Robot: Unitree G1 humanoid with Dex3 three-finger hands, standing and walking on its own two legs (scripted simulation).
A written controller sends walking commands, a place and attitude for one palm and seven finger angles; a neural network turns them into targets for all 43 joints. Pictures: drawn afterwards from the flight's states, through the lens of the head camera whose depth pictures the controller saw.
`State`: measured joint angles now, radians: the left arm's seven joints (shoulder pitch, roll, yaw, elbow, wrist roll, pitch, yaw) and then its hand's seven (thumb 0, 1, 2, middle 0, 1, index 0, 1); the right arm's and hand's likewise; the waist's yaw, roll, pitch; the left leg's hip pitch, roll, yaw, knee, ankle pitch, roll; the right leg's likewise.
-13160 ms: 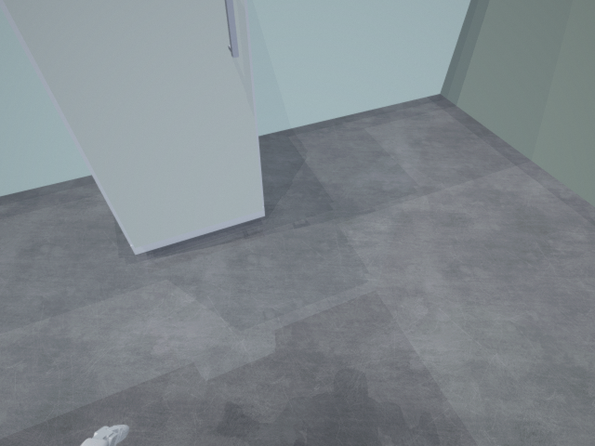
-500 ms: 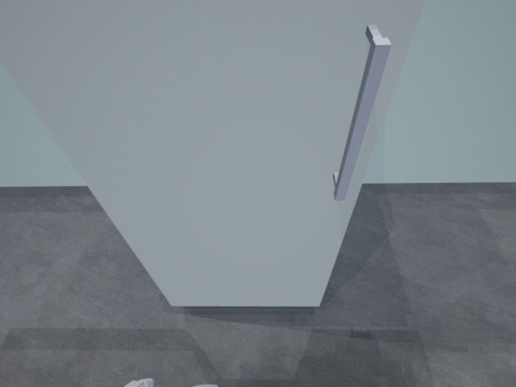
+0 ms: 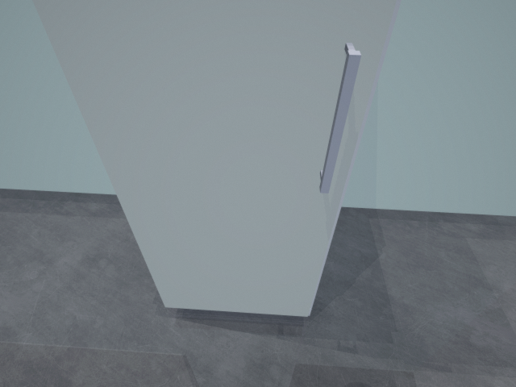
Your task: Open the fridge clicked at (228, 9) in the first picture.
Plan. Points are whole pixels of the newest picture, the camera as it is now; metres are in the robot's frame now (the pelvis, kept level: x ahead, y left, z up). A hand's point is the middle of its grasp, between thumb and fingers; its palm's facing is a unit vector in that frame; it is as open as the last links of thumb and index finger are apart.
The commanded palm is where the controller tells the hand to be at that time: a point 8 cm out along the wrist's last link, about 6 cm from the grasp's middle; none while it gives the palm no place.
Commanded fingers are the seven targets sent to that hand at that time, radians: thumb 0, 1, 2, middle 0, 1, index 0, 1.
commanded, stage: come to a stop and stand still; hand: right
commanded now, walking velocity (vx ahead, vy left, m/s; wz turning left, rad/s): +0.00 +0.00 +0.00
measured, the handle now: (335, 127) +0.51 -0.11 +0.17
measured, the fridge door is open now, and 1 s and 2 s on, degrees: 0 0 0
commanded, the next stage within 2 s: look again from close up in 1.62 s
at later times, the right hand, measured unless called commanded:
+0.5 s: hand out of the picture -0.09 -0.23 -0.17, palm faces +0.00 +0.98 -0.20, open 7.4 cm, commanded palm none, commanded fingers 0.00 -0.90 -0.90 0.20 0.30 0.20 0.30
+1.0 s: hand out of the picture -0.11 -0.29 -0.16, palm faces -0.03 +0.99 -0.15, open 7.4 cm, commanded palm none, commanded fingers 0.00 -0.90 -0.90 0.20 0.30 0.20 0.30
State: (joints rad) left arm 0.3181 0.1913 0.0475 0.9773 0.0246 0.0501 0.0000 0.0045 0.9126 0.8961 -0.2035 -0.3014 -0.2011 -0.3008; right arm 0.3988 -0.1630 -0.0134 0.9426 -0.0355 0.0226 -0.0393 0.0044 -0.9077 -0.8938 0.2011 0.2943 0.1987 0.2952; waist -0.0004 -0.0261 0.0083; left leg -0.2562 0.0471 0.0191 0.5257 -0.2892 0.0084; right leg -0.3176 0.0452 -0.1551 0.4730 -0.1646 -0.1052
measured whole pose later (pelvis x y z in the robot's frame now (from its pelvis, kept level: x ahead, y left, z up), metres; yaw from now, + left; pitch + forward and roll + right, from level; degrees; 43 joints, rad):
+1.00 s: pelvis -0.16 -0.11 +0.02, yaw +2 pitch -1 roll +3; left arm 0.42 0.09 0.03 1.08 0.03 -0.02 0.04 0.00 0.91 0.90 -0.21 -0.30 -0.20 -0.30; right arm 0.28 -0.20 -0.07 1.00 -0.03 0.05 0.01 0.00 -0.91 -0.89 0.20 0.29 0.20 0.29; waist 0.05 0.01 0.02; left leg -0.52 0.01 -0.02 1.10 -0.20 -0.01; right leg -0.24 0.02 -0.04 0.30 -0.06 -0.08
